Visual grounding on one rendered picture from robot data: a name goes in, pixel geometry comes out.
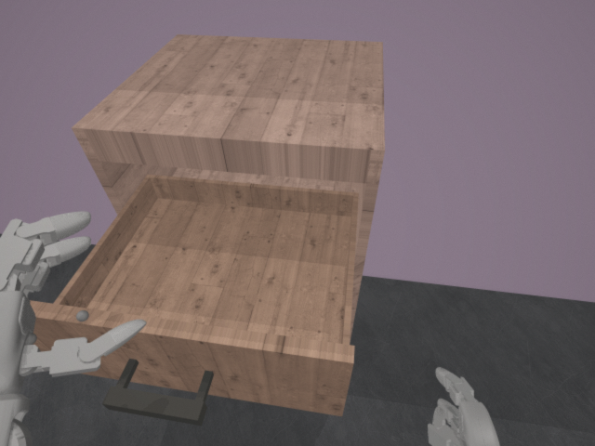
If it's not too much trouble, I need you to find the robot right hand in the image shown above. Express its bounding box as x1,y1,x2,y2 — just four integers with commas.
428,367,500,446

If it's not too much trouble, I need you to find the robot left hand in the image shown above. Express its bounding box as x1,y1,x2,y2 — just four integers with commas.
0,211,147,395

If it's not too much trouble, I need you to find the handle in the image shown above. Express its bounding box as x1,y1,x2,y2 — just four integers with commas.
102,359,214,426

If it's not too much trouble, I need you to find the drawer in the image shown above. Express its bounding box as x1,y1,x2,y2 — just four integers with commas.
30,175,359,416

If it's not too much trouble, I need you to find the robot left forearm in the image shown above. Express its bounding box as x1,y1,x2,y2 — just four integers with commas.
0,394,33,446

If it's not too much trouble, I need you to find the cabinet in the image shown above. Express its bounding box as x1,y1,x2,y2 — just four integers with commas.
72,34,385,339

